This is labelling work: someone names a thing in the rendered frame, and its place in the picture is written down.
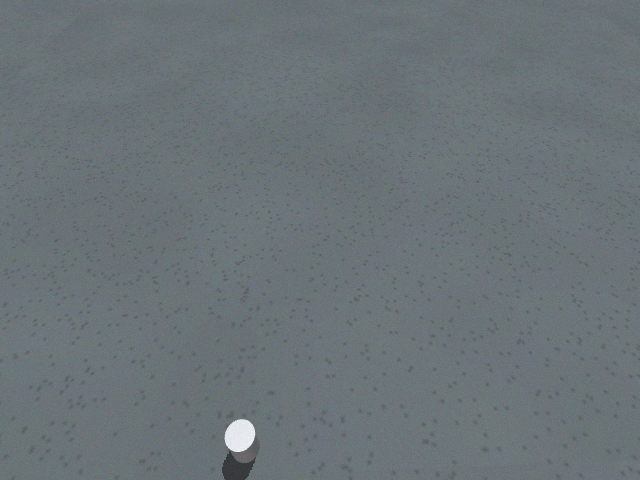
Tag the can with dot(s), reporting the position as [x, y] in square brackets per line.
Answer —
[242, 441]

